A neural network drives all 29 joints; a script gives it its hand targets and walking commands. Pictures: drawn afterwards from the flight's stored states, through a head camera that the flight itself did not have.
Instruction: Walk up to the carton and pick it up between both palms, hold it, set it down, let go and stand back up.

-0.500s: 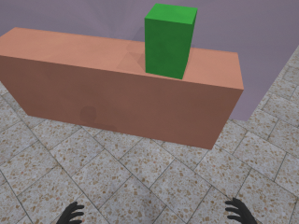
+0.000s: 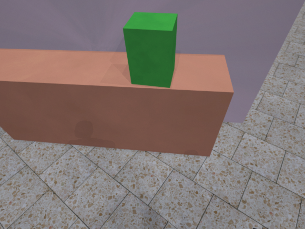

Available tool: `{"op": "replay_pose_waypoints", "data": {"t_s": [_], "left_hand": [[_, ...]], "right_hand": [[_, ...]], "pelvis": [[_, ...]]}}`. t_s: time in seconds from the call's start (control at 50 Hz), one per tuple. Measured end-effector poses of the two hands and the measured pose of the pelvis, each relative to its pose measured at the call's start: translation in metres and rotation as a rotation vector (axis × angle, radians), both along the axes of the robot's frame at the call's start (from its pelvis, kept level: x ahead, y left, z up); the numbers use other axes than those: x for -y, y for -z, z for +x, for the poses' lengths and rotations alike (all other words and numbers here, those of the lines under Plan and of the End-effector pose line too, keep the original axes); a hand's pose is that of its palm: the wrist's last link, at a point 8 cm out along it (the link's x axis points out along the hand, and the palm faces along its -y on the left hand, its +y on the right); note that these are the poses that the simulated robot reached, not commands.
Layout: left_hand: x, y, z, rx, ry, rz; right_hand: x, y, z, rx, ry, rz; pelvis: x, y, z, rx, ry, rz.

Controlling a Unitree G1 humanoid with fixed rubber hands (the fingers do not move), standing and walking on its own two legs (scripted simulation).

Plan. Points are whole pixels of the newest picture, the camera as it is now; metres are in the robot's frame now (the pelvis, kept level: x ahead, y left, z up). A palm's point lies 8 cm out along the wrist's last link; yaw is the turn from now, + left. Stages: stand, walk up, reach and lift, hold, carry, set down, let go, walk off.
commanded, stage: walk up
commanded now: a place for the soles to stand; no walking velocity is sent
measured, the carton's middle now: (152, 51) +0.88 +0.03 +0.01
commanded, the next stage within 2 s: none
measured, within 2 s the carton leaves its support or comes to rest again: neither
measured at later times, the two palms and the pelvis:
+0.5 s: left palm (56, 191) +0.25 +0.33 -0.10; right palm (236, 205) +0.20 -0.21 -0.09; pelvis +0.14 +0.07 +0.00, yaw -7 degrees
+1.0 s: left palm (51, 155) +0.37 +0.38 -0.08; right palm (209, 148) +0.39 -0.17 -0.09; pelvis +0.31 +0.10 +0.00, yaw -6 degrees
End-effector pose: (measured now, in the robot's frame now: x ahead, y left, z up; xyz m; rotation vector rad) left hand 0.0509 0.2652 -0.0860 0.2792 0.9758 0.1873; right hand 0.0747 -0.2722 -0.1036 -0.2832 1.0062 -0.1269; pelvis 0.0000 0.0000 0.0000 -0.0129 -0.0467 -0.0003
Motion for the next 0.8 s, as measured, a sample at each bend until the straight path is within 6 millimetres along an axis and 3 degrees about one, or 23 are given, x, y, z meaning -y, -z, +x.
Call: {"op": "replay_pose_waypoints", "data": {"t_s": [0.08,0.18,0.26,0.32,0.36,0.42,0.52,0.62,0.7,0.8], "left_hand": [[-0.008,-0.007,-0.007,-0.086,-0.022,0.037],[-0.026,-0.012,0.002,-0.145,-0.042,0.044],[-0.049,-0.002,0.024,-0.163,-0.051,0.037],[-0.067,0.015,0.053,-0.164,-0.021,0.030],[-0.072,0.024,0.079,-0.156,0.017,0.022],[-0.072,0.024,0.129,-0.112,0.075,0.003],[-0.056,0.007,0.211,-0.003,0.170,-0.035],[-0.035,-0.011,0.273,0.086,0.234,-0.036],[-0.034,-0.008,0.295,0.123,0.220,0.021],[-0.055,-0.011,0.285,0.025,0.144,0.078]], "right_hand": [[-0.010,-0.007,0.033,0.021,-0.028,0.021],[-0.040,-0.020,0.097,0.106,-0.070,0.065],[-0.068,-0.028,0.153,0.189,-0.100,0.070],[-0.080,-0.025,0.181,0.255,-0.094,0.034],[-0.080,-0.022,0.182,0.256,-0.054,0.011],[-0.072,-0.017,0.163,0.183,0.036,-0.015],[-0.058,-0.015,0.120,0.045,0.159,-0.038],[-0.044,-0.003,0.092,-0.066,0.249,-0.024],[-0.040,0.018,0.104,-0.122,0.249,0.010],[-0.053,0.017,0.168,-0.103,0.159,0.044]], "pelvis": [[-0.006,-0.009,0.019,0.001,0.013,-0.005],[-0.018,-0.014,0.044,-0.003,0.028,-0.005],[-0.035,-0.008,0.071,-0.001,0.036,-0.007],[-0.053,0.007,0.095,0.001,0.055,0.004],[-0.059,0.013,0.105,0.009,0.067,0.013],[-0.064,0.010,0.120,0.023,0.089,0.018],[-0.065,-0.002,0.146,0.025,0.125,0.028],[-0.060,-0.004,0.177,0.024,0.147,0.031],[-0.050,0.009,0.203,0.029,0.155,0.013],[-0.058,0.000,0.232,0.029,0.142,-0.008]]}}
